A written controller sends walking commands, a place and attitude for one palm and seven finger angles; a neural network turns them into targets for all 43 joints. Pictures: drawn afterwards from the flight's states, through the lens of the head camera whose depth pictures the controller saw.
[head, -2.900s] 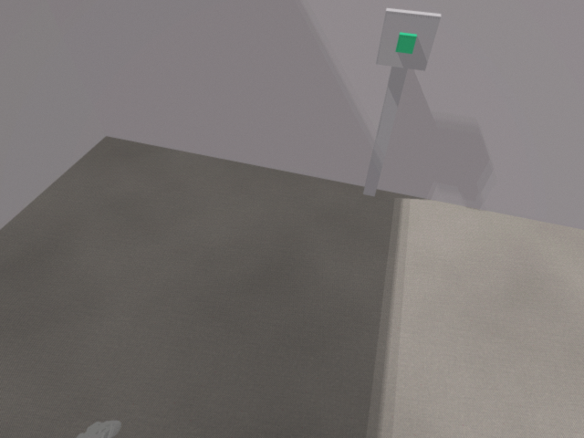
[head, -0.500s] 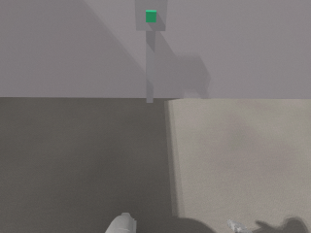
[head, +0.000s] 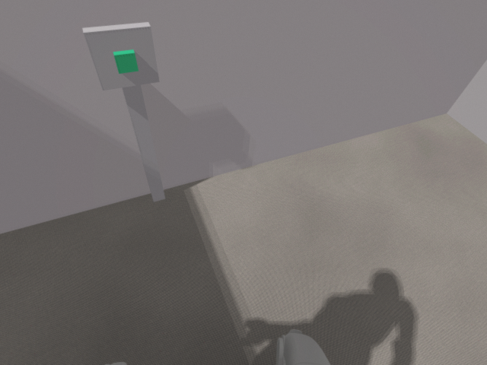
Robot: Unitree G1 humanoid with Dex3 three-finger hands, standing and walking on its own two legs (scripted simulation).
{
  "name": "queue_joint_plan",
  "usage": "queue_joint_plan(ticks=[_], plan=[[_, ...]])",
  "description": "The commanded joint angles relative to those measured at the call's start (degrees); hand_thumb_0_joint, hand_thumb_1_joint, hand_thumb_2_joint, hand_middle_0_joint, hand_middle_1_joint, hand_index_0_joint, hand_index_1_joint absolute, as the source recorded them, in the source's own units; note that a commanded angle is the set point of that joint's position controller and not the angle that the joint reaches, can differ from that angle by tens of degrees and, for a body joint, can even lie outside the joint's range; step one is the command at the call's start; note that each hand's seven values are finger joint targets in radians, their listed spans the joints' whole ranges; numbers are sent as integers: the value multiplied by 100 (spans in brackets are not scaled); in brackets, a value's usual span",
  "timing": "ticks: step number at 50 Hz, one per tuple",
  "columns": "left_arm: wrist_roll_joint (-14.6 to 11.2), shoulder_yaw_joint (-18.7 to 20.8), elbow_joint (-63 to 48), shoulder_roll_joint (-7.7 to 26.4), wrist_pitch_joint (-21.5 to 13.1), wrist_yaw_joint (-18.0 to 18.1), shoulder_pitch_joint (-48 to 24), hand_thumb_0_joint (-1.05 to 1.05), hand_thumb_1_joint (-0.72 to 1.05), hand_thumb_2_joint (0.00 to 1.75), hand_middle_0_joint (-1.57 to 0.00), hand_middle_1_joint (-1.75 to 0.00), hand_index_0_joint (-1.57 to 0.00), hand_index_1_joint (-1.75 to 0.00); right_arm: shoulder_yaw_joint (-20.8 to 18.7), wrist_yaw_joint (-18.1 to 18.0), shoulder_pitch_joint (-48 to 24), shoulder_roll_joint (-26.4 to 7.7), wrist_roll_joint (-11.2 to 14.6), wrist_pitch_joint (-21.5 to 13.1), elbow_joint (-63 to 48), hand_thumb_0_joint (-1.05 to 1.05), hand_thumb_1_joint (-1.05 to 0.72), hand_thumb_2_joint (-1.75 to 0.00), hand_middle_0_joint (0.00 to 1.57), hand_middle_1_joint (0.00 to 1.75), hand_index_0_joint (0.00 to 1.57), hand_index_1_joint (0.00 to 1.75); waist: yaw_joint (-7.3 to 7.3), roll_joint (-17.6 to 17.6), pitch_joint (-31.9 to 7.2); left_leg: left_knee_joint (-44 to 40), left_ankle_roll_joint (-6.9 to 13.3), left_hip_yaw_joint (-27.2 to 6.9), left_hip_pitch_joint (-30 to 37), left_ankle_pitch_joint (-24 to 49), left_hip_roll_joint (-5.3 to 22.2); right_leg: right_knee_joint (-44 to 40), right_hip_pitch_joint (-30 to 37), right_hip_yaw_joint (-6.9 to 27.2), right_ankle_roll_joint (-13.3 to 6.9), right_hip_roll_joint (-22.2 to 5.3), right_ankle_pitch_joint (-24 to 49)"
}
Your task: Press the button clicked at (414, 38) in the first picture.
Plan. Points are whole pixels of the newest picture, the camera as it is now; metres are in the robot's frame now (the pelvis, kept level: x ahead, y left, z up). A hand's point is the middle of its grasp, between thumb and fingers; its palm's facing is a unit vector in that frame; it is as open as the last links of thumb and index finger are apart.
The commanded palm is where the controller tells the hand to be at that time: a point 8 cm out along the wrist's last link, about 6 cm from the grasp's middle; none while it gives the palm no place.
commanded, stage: walk to a spot facing it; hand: left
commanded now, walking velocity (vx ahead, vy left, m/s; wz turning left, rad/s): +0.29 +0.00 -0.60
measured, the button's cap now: (125, 61) +0.91 +0.39 -0.01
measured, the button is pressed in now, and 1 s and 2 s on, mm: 0 0 0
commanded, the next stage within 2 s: turn to face it in 0.36 s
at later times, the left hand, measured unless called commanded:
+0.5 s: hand (168, 284) +0.30 +0.16 -0.17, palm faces -0.21 -0.94 -0.26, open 7.3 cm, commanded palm none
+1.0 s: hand (170, 232) +0.43 +0.18 -0.17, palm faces -0.09 -0.98 -0.18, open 7.3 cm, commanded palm none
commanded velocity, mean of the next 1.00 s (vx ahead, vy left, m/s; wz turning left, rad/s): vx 0.09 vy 0.00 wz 0.08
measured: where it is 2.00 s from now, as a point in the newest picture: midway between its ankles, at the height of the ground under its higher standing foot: (240, 351)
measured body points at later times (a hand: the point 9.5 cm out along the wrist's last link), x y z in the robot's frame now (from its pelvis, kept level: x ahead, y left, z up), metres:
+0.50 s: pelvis +0.21 -0.03 +0.00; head +0.25 -0.05 +0.44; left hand +0.31 +0.21 -0.15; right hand +0.28 -0.30 -0.14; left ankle +0.33 +0.14 -0.67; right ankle +0.17 -0.10 -0.74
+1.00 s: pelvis +0.32 +0.01 +0.00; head +0.35 +0.03 +0.45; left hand +0.43 +0.24 -0.16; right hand +0.31 -0.25 -0.13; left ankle +0.39 +0.07 -0.74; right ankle +0.27 -0.16 -0.67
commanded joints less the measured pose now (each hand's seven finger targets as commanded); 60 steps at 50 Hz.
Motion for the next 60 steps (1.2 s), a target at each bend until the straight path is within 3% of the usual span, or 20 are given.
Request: queue_joint_plan(ticks=[1, 6, 8, 9, 10, 11, 12, 15, 18, 22, 29, 31, 32, 33, 34, 38, 43, 55, 59, 60], plan=[[-3, -162, -586, -79, -151, -57, -888, 0, 90, 90, -20, -30, -20, -30, -87, -52, 613, -665, -55, -97, -139, 0, -90, -90, 20, 30, 20, 30, -213, 794, 637, -694, 133, -699, 597, 3612, 1683, -1149, -640, -382, -106, 38, -235], [-6, -149, -508, 26, -280, -9, -506, 0, 90, 90, -20, -30, -20, -30, -173, -34, 618, -938, -45, -16, -148, 0, -90, -90, 20, 30, 20, 30, 16, 1076, 73, 619, 148, -120, 1028, 6564, 1723, -2238, 642, -957, -527, 704, -956], [15, -45, -232, 302, -373, 33, 476, 0, 90, 90, -20, -30, -20, -30, -224, -4, 287, -1126, -1, 5, -315, 0, -90, -90, 20, 30, 20, 30, 505, 1254, -497, 2054, 2, 34, 573, 6809, 1653, -2712, 2091, -1033, -710, 908, -908], [11, 61, -7, 626, -452, 55, 1267, 0, 90, 90, -20, -30, -20, -30, -214, 54, 92, -1130, 51, 14, -448, 0, -90, -90, 20, 30, 20, 30, 922, 1001, -985, 3386, -178, 6, -484, 5655, 1637, -3220, 3725, -676, -888, 630, -273], [-6, 170, 87, 1236, -507, 134, 1815, 0, 90, 90, -20, -30, -20, -30, -158, 109, 156, -759, 139, 25, -670, 0, -90, -90, 20, 30, 20, 30, 1047, -314, -1657, 5228, -470, -196, -2556, 839, 799, -3296, 5550, 1753, -1593, -951, 971], [-168, 227, 155, 1605, -475, 220, 1941, 0, 90, 90, -20, -30, -20, -30, -145, 55, -257, -555, 143, -3, -902, 0, -90, -90, 20, 30, 20, 30, 964, -675, -1881, 6727, -616, -1016, -3774, -1576, 142, -3757, 5955, 3642, -2188, -1886, 2616], [-212, 237, 85, 1530, -426, 281, 1667, 0, 90, 90, -20, -30, -20, -30, -195, 22, -605, -633, 107, 22, -994, 0, -90, -90, 20, 30, 20, 30, 866, -115, -1239, 6790, -500, -1761, -3965, -1065, 460, -3974, 5313, 3073, -2212, -1887, 2433], [-174, 50, -140, 879, -552, 321, 695, 0, 90, 90, -20, -30, -20, -30, -228, 67, -788, -559, -5, 166, -955, 0, -90, -90, 20, 30, 20, 30, 238, 497, -219, 5799, -568, -2044, -3436, -29, 867, -4384, 3029, 1950, -1493, -1173, 1797], [-75, -1, -153, 771, -647, 301, 471, 0, 90, 90, -20, -30, -20, -30, -202, 74, -493, -404, -37, 317, -900, 0, -90, -90, 20, 30, 20, 30, -139, 63, -56, 4987, -685, -1916, -3000, 77, 777, -4412, 2078, 1193, -1270, -732, 2157], [-87, 27, -133, 776, -639, 262, 637, 0, 90, 90, -20, -30, -20, -30, -168, 129, -1132, -423, -29, 326, -1150, 0, -90, -90, 20, 30, 20, 30, 6, -483, -228, 3832, -793, -1804, -3144, 555, 584, -4166, 2346, 1106, -1193, -315, 2469], [-81, -130, 42, 615, -554, 395, 1002, 0, 90, 90, -20, -30, -20, -30, 10, 156, -1788, -409, 13, 222, -1138, 0, -90, -90, 20, 30, 20, 30, 257, -717, -604, 1900, -513, -1529, -2347, 894, 11, -3673, 3426, 944, -853, -332, 3429], [-122, -184, 102, 566, -527, 454, 966, 0, 90, 90, -20, -30, -20, -30, -4, 134, -1270, -541, -10, 182, -901, 0, -90, -90, 20, 30, 20, 30, 19, -465, -735, 814, -417, -1615, -1373, 1865, -99, -3052, 3396, 701, -580, -280, 3102], [-153, -219, 113, 517, -508, 472, 1059, 0, 90, 90, -20, -30, -20, -30, -55, 125, -812, -847, -48, 143, -766, 0, -90, -90, 20, 30, 20, 30, -114, 135, -1108, 707, -229, -2014, -365, 3634, 291, -2290, 3016, 483, -325, -74, 2267], [-228, -275, 128, 312, -499, 487, 1371, 0, 90, 90, -20, -30, -20, -30, -134, 107, -460, -1291, -77, 128, -719, 0, -90, -90, 20, 30, 20, 30, -143, 1225, -1572, 1024, 397, -3272, 804, 5920, 1455, -1306, 1878, 73, -30, 369, 42], [-223, -326, 136, 234, -478, 498, 1495, 0, 90, 90, -20, -30, -20, -30, -142, 95, -441, -1414, -8, 225, -671, 0, -90, -90, 20, 30, 20, 30, -42, 1685, -1427, 613, 991, -3773, 493, 6933, 2106, -264, 1707, 194, 88, 535, -3140], [-129, -180, 33, 523, -259, 437, 589, 0, 90, 90, -20, -30, -20, -30, -68, 28, -1224, -1093, -17, 359, -852, 0, -90, -90, 20, 30, 20, 30, 92, 1168, -190, -169, 846, -3622, -1198, 3811, 1414, 11, 1407, 446, 182, 131, -2493], [-73, -59, -72, 349, -125, 369, 636, 0, 90, 90, -20, -30, -20, -30, -248, 69, -1204, -1104, -11, 413, -999, 0, -90, -90, 20, 30, 20, 30, 151, 1025, -468, -580, 612, -3414, -1398, 1551, 924, 44, 1227, 305, 263, 147, -1539], [-149, -54, -623, 342, -119, 395, -111, 0, 90, 90, -20, -30, -20, -30, -487, 93, -800, -1409, -60, 545, -1077, 0, -90, -90, 20, 30, 20, 30, -116, 1171, -704, -283, 841, -4628, -1118, 1641, 869, -1623, 1427, 439, 246, 447, -1983], [-206, -18, -488, 467, -126, 434, 648, 0, 90, 90, -20, -30, -20, -30, -547, 138, -1145, -1423, -43, 628, -1254, 0, -90, -90, 20, 30, 20, 30, 219, 1124, -836, -153, 401, -4524, -2017, 965, 430, -3476, 3009, 282, 87, 585, -1235], [-170, 17, -479, 703, -170, 460, 829, 0, 90, 90, -20, -30, -20, -30, -537, 166, -1208, -1264, -1, 647, -1295, 0, -90, -90, 20, 30, 20, 30, 322, 611, -818, 333, 98, -4211, -2664, 549, 129, -4371, 3753, 551, -40, 208, -980]])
